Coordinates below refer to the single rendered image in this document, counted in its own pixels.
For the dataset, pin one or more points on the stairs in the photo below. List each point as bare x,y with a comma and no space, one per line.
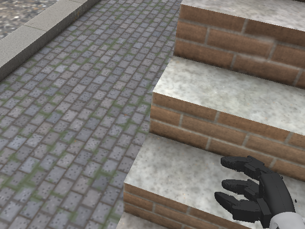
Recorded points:
235,86

